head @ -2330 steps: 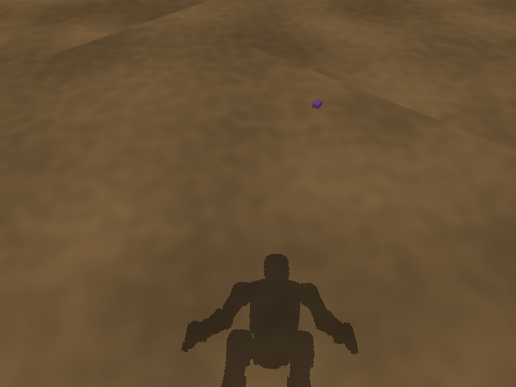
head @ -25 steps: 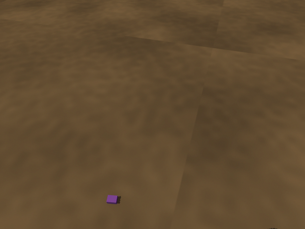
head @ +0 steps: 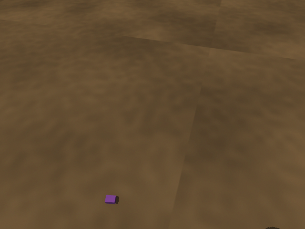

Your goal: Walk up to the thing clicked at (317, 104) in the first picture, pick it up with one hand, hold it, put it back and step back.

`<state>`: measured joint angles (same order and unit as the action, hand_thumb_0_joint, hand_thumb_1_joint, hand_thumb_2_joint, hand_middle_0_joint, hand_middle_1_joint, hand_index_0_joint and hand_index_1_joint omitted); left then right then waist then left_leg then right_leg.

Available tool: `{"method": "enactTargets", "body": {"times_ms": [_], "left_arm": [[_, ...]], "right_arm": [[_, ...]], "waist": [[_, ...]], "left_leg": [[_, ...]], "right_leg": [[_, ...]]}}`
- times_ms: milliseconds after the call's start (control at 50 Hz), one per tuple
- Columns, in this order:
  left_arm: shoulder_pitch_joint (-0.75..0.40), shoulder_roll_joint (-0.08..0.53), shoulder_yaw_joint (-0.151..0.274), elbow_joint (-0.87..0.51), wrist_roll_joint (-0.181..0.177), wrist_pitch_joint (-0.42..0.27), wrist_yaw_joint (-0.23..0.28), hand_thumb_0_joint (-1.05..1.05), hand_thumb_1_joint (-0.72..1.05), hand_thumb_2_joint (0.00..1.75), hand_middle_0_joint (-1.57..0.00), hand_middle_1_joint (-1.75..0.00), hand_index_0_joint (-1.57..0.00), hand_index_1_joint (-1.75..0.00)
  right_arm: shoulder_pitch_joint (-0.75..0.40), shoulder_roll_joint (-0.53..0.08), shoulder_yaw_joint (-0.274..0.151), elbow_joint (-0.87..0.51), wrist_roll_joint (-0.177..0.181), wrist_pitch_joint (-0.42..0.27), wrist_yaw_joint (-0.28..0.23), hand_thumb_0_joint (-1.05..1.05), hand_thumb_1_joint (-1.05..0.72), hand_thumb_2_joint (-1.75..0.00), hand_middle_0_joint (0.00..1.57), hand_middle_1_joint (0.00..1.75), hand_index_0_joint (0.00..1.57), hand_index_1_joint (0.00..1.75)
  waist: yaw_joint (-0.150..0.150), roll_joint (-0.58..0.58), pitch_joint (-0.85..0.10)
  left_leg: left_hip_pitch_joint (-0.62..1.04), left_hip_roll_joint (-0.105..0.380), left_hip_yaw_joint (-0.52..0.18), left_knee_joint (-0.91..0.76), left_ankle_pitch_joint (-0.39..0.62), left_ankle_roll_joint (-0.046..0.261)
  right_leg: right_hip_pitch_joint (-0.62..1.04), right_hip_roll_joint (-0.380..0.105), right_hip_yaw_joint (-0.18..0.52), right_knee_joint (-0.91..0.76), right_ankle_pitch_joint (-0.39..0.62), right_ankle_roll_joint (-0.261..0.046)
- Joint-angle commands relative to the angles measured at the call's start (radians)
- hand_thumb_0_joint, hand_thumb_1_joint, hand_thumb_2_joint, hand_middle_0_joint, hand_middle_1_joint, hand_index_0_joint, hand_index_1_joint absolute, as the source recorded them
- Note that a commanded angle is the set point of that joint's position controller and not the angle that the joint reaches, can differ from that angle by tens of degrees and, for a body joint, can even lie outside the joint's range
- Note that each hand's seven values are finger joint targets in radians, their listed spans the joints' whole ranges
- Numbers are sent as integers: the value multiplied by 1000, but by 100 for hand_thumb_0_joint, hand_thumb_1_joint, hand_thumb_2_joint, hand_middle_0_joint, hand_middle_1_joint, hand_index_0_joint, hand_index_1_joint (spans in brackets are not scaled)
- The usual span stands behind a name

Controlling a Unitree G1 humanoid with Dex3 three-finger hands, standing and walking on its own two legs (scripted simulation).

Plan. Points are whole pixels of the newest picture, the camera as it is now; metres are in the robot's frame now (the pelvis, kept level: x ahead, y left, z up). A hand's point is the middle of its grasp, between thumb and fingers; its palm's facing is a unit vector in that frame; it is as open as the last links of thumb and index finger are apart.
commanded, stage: stand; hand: left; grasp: from above
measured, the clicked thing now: (110, 199) +0.44 +0.30 -0.77
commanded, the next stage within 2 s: step back in 0.18 s
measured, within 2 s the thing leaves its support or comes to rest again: neither
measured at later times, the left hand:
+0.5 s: hand out of the picture +0.10 +0.32 -0.18, palm faces +0.00 -0.93 -0.37, open 7.4 cm
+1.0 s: hand out of the picture -0.01 +0.32 -0.16, palm faces -0.06 -0.91 -0.40, open 7.4 cm
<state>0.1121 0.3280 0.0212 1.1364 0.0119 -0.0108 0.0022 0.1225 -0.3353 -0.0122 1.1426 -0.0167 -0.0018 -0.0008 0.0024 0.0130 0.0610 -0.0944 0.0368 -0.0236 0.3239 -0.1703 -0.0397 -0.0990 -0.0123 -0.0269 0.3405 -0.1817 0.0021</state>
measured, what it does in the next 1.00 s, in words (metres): walks backwards: left foot, then right foot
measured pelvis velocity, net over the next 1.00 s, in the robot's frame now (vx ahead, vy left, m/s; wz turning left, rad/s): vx -0.12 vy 0.06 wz -0.06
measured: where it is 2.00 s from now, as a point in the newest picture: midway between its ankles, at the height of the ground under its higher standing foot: outside the picture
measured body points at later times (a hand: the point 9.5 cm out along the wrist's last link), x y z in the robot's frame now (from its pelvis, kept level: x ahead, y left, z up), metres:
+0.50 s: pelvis -0.04 +0.05 -0.03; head +0.03 +0.07 +0.41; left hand +0.10 +0.37 -0.16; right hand +0.03 -0.28 -0.14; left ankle -0.05 +0.15 -0.75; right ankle +0.00 -0.12 -0.74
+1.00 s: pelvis -0.12 +0.06 -0.02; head -0.07 +0.04 +0.42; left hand -0.01 +0.37 -0.13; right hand -0.02 -0.25 -0.15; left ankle -0.08 +0.15 -0.73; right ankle -0.12 -0.05 -0.75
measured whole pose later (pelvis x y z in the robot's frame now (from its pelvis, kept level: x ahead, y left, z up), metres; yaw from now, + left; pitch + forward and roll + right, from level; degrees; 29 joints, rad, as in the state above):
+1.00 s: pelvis -0.12 +0.06 -0.02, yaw -4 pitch -3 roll +0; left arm 0.15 0.36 0.07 0.88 0.03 0.04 0.00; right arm 0.09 -0.37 -0.05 0.90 0.00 0.05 -0.01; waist 0.00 0.04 0.18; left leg -0.38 -0.04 -0.01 0.82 -0.43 0.03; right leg -0.25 0.04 0.03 0.65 -0.34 -0.03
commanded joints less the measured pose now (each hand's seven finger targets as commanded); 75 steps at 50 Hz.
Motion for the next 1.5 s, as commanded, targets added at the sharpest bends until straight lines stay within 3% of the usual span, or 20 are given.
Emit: {"method": "enactTargets", "body": {"times_ms": [0, 140, 220, 300, 380, 420, 460, 500, 620, 760, 880, 940, 960, 1040, 1180, 1240, 1280, 1320, 1380, 1480], "left_arm": [[-40, 215, 34, -62, 2, -19, 11, 0, 90, 90, -20, -30, -20, -30], [-43, 216, 30, -67, 2, -19, 11, 0, 90, 90, -20, -30, -20, -30], [-3, 300, 99, -119, -19, -2, 21, 0, 90, 90, -20, -30, -20, -30], [-83, 316, 115, -212, 10, 9, 24, 0, 90, 90, -20, -30, -20, -30], [-157, 287, 101, -275, 16, 21, 30, 0, 90, 90, -20, -30, -20, -30], [-127, 267, 89, -288, 0, 39, 26, 0, 90, 90, -20, -30, -20, -30], [-115, 192, 76, -315, -21, 55, 30, 0, 90, 90, -20, -30, -20, -30], [-61, 206, 77, -298, -11, 66, 44, 0, 90, 90, -20, -30, -20, -30], [-12, 233, 91, -289, -10, 64, 38, 0, 90, 90, -20, -30, -20, -30], [-28, 228, 98, -326, 1, 49, 32, 0, 90, 90, -20, -30, -20, -30], [115, 222, 110, -286, 16, 26, 16, 0, 90, 90, -20, -30, -20, -30], [26, 367, 136, -349, 19, 23, 12, 0, 90, 90, -20, -30, -20, -30], [-12, 350, 136, -375, 24, 20, 15, 0, 90, 90, -20, -30, -20, -30], [-55, 253, 119, -400, 17, 19, 29, 0, 90, 90, -20, -30, -20, -30], [37, 261, 116, -430, 23, 37, 31, 0, 90, 90, -20, -30, -20, -30], [-8, 280, 110, -447, 3, 59, 20, 0, 90, 90, -20, -30, -20, -30], [5, 199, 93, -467, -5, 65, 16, 0, 90, 90, -20, -30, -20, -30], [-56, 265, 119, -452, 11, 65, 37, 0, 90, 90, -20, -30, -20, -30], [54, 244, 120, -398, -9, 67, 25, 0, 90, 90, -20, -30, -20, -30], [68, 232, 123, -399, 6, 58, 21, 0, 90, 90, -20, -30, -20, -30]], "right_arm": [[-38, -198, -35, -57, 0, -22, -12, 0, -90, -90, 20, 30, 20, 30], [-30, -201, -34, -55, 1, -21, -10, 0, -90, -90, 20, 30, 20, 30], [-18, -217, -51, -116, 20, 6, -8, 0, -90, -90, 20, 30, 20, 30], [43, -219, -73, -158, 11, 40, -4, 0, -90, -90, 20, 30, 20, 30], [106, -228, -84, -183, 21, 37, -2, 0, -90, -90, 20, 30, 20, 30], [97, -228, -85, -190, 6, 18, -7, 0, -90, -90, 20, 30, 20, 30], [95, -330, -115, -205, -23, 9, -15, 0, -90, -90, 20, 30, 20, 30], [72, -368, -120, -236, -14, 8, -20, 0, -90, -90, 20, 30, 20, 30], [16, -249, -99, -283, -7, 6, -48, 0, -90, -90, 20, 30, 20, 30], [49, -273, -111, -311, -6, 13, -47, 0, -90, -90, 20, 30, 20, 30], [-48, -282, -101, -336, 12, 19, -29, 0, -90, -90, 20, 30, 20, 30], [-61, -224, -90, -343, 22, 27, -29, 0, -90, -90, 20, 30, 20, 30], [-33, -245, -96, -330, 13, 32, -30, 0, -90, -90, 20, 30, 20, 30], [41, -225, -80, -297, 22, 24, -25, 0, -90, -90, 20, 30, 20, 30], [74, -210, -72, -333, 11, 6, -35, 0, -90, -90, 20, 30, 20, 30], [150, -218, -91, -298, -6, -4, -31, 0, -90, -90, 20, 30, 20, 30], [113, -371, -129, -316, -33, -4, -29, 0, -90, -90, 20, 30, 20, 30], [36, -426, -135, -346, -25, -6, -27, 0, -90, -90, 20, 30, 20, 30], [-65, -292, -96, -371, -31, -10, -33, 0, -90, -90, 20, 30, 20, 30], [46, -259, -96, -360, -11, -10, -39, 0, -90, -90, 20, 30, 20, 30]], "waist": [[1, -8, -56], [-2, -7, -37], [-10, -72, -49], [-19, -198, -108], [-54, -201, -129], [-44, -95, -127], [-34, 212, -112], [-39, 185, -132], [-1, 116, -149], [-51, 89, -102], [22, 35, -142], [35, -311, -49], [20, -258, -5], [-10, -123, -32], [36, -210, -168], [-20, -161, -171], [-10, 192, -127], [-52, 213, -45], [39, 120, -34], [-14, 108, -76]], "left_leg": [[-11, 85, -66, -58, 64, 47], [-35, 86, -67, -57, 45, 49], [-104, -6, -1, 258, 188, 65], [-186, -75, -32, 600, -369, 80], [-204, -35, -42, 425, -238, 87], [-142, -10, -17, 126, 138, 72], [29, 195, -332, 52, 624, 117], [10, 287, -390, 90, 682, 204], [158, 152, -183, 167, 635, 126], [99, 227, -210, 161, 505, 245], [-119, 170, -171, 234, 202, 179], [-292, -138, -14, 656, -417, 43], [-281, -129, -98, 798, -460, 33], [-357, -179, -128, 850, -339, 33], [-343, -65, -38, 402, -342, 22], [-132, -68, 18, 45, 26, 40], [5, 247, -427, 6, 203, 158], [-278, 390, -555, -27, 184, 351], [-141, 192, -223, 65, 330, 224], [47, 185, -204, 122, 381, 253]], "right_leg": [[-10, -113, 96, -79, 42, -21], [-13, -112, 97, -81, 8, -21], [-41, -191, 161, 12, 409, -122], [-112, -355, 275, 32, 424, -272], [-84, -279, 181, 155, 396, -187], [-84, -181, 112, 287, 305, -113], [-355, 79, 86, 546, -258, -44], [-380, 113, 207, 704, -480, -38], [-431, 96, 203, 773, -274, -15], [-323, 45, 136, 507, -306, 5], [-53, 9, 95, 127, 6, -54], [-200, -364, 560, -14, 193, -324], [-268, -381, 573, -16, 215, -338], [-139, -208, 272, 65, 366, -227], [156, -225, 236, 199, 488, -219], [1, -162, 174, 317, 330, -138], [-382, 65, 87, 537, -228, -38], [-319, 98, 230, 844, -476, -17], [-417, 128, 250, 950, -321, -31], [-452, 117, 209, 866, -294, 33]]}}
